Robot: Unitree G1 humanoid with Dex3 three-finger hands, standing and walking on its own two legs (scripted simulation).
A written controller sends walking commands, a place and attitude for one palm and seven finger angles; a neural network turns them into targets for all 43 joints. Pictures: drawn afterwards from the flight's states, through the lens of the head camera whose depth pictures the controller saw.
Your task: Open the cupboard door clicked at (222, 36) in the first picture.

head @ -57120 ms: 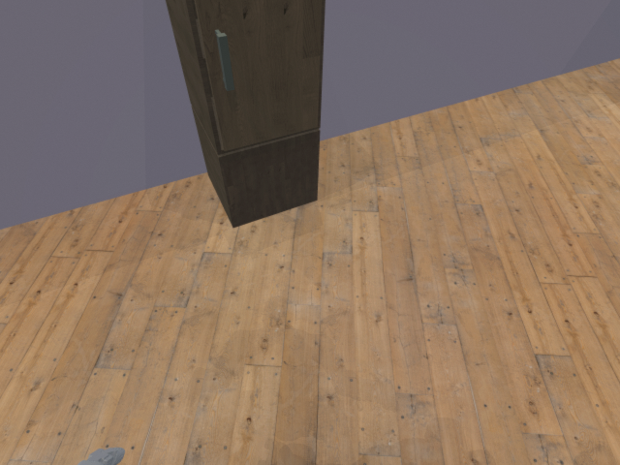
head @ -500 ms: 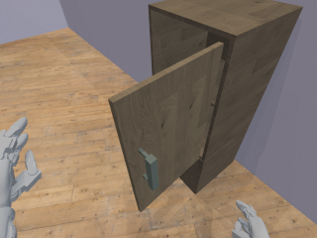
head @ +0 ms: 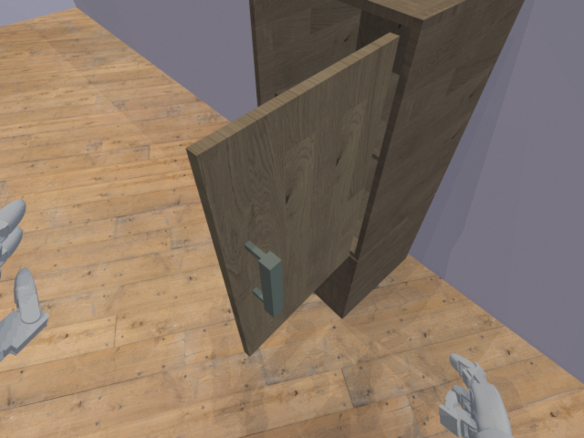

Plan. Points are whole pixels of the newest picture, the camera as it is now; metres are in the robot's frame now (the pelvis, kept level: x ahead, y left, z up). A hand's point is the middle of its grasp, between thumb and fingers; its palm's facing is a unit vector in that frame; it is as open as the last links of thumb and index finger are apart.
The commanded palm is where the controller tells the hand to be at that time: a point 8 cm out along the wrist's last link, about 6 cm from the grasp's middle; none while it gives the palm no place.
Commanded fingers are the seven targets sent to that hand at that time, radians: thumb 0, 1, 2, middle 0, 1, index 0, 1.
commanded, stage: step back with the hand held close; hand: left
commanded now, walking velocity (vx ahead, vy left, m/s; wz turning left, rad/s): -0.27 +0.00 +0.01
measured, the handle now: (263, 279) +0.35 +0.07 -0.02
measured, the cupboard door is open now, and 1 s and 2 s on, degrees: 95 95 95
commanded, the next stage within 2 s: stop stepping back and stand still in 0.88 s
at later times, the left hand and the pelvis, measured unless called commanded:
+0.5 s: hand out of the picture +0.13 +0.28 +0.15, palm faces +0.47 -0.76 -0.46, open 7.4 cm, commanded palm +0.06 +0.32 +0.18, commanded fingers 0.00 0.90 0.90 -0.20 -0.30 -0.20 -0.30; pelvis -0.06 +0.01 -0.02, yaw +3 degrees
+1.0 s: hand out of the picture +0.07 +0.23 +0.16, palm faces +0.26 -0.82 -0.51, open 7.4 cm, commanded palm -0.01 +0.28 +0.18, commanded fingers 0.00 0.90 0.90 -0.20 -0.30 -0.20 -0.30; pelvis -0.16 -0.01 -0.01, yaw -3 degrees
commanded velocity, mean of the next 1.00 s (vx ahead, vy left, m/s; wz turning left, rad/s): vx -0.32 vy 0.01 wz -0.02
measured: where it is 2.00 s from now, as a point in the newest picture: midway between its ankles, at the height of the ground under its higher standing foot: outside the picture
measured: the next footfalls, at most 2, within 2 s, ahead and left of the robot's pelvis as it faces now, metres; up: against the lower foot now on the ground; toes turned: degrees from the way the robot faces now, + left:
right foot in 0.96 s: -0.26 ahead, -0.10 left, +0.00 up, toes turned +1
left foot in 1.14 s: -0.14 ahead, +0.10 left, +0.00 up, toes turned -1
